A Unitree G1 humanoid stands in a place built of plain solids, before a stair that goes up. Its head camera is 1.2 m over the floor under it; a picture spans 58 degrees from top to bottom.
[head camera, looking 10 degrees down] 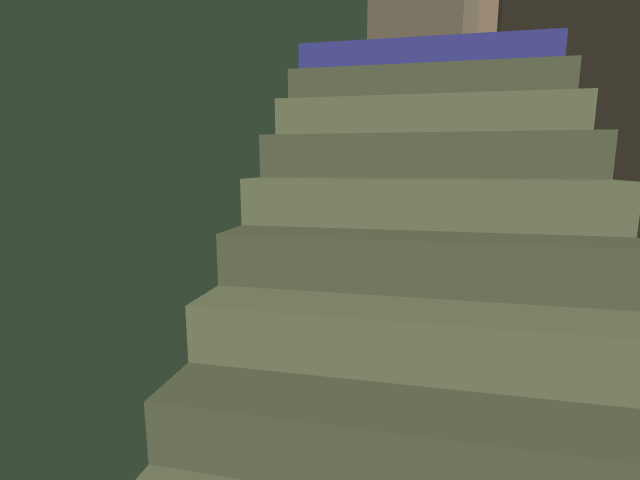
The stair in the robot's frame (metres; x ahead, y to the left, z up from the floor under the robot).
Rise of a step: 0.19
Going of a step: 0.24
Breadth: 1.45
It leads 12 degrees to the right of straight ahead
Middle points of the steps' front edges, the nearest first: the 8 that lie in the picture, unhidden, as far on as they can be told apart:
0.92 -0.24 0.57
1.15 -0.28 0.76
1.39 -0.33 0.95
1.62 -0.38 1.14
1.86 -0.43 1.33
2.09 -0.48 1.52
2.33 -0.53 1.71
2.56 -0.58 1.90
